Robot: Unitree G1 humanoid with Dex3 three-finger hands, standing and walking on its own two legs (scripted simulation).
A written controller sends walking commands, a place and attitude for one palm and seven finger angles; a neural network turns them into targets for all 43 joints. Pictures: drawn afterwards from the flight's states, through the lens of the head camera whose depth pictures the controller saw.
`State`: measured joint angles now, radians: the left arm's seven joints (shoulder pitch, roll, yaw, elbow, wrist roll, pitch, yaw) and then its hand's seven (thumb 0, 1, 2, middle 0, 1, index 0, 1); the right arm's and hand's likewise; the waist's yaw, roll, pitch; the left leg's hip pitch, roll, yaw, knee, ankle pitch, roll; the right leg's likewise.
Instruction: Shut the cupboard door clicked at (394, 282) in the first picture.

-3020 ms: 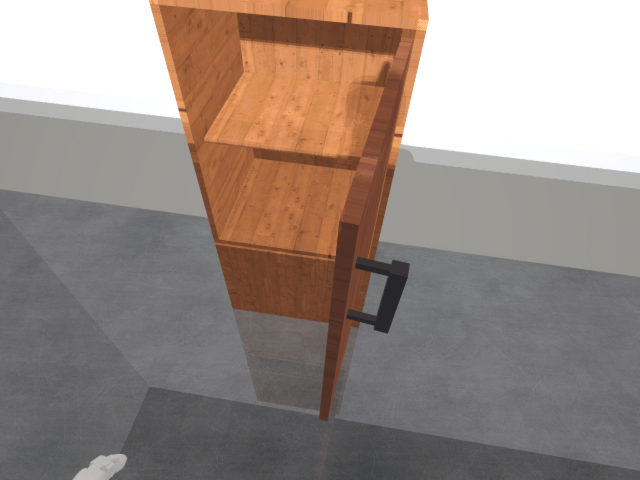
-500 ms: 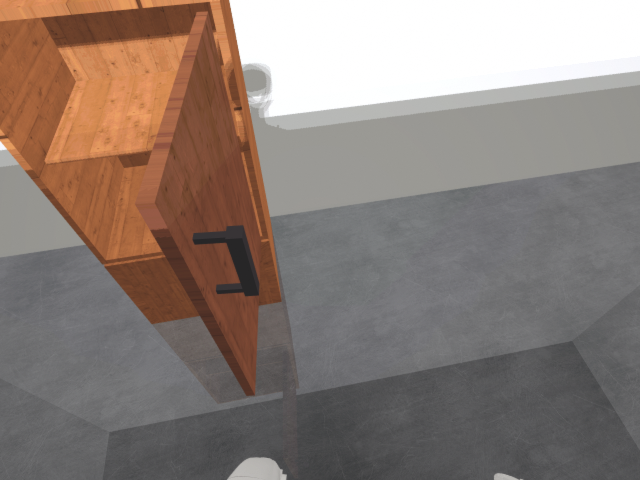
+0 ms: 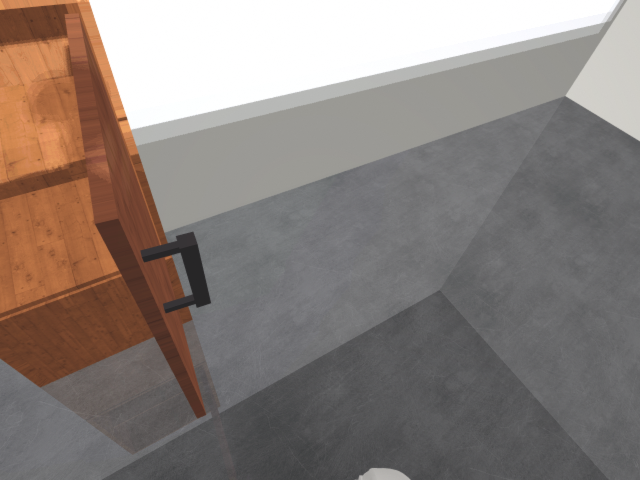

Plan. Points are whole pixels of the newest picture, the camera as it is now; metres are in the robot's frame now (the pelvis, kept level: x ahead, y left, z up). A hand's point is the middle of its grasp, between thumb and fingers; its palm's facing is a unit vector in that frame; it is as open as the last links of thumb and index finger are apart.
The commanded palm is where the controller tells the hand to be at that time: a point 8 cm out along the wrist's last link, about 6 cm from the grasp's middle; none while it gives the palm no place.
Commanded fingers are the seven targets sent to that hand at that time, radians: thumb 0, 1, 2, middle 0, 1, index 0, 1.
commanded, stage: walk around to get in front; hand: left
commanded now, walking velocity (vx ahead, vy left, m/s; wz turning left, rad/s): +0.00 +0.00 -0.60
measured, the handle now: (179, 277) +0.33 +0.21 +0.04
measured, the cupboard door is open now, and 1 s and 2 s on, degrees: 83 83 83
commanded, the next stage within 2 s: none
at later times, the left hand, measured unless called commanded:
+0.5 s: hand out of the picture +0.15 +0.13 -0.17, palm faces -0.29 -0.93 -0.23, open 7.4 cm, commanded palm none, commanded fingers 0.00 0.90 0.90 -0.20 -0.30 -0.20 -0.30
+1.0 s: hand (221, 455) +0.18 +0.14 -0.17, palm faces -0.56 -0.81 -0.16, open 7.4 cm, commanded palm none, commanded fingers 0.00 0.90 0.90 -0.20 -0.30 -0.20 -0.30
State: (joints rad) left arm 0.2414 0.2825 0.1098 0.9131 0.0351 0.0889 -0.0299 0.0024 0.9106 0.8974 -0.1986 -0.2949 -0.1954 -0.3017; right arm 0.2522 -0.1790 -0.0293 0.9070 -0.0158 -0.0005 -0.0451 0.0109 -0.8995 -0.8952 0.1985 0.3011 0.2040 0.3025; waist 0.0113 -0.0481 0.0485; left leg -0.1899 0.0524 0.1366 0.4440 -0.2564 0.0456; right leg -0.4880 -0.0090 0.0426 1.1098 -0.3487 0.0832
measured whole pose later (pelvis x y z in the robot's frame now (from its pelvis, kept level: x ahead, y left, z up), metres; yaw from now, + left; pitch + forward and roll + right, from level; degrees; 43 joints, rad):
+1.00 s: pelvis +0.01 +0.01 +0.00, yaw -37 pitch +0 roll -2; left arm 0.23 0.23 0.11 0.95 0.04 0.10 -0.05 0.01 0.91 0.90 -0.20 -0.29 -0.19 -0.30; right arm 0.31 -0.17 -0.05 0.95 -0.02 -0.02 -0.03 0.01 -0.90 -0.89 0.20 0.30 0.21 0.30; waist -0.02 -0.01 0.04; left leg -0.17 0.12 0.29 0.42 -0.25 0.03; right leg -0.43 -0.07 -0.05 0.96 -0.36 0.06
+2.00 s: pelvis +0.27 -0.27 +0.00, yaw -62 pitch -1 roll -1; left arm 0.23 0.20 0.10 1.02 0.04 0.01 -0.02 0.00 0.91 0.90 -0.20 -0.29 -0.19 -0.30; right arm 0.37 -0.16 -0.06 1.08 -0.01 -0.07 -0.03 0.00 -0.93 -0.90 0.20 0.30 0.20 0.30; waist 0.00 -0.04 0.02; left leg -0.09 0.03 0.27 0.35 -0.24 0.06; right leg -0.62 -0.10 0.00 1.11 -0.11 0.02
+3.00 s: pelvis +0.47 -0.66 +0.00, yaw -67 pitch -3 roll -1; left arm 0.34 0.16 0.08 1.12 0.04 -0.01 0.00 0.01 0.91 0.90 -0.20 -0.30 -0.20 -0.30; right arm 0.21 -0.15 -0.07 1.01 -0.01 -0.08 -0.03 -0.03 -0.97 -0.89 0.20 0.30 0.21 0.30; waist 0.02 -0.03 0.06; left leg -0.20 0.05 0.22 0.47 -0.23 0.06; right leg -0.50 -0.11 -0.05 1.20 -0.26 0.00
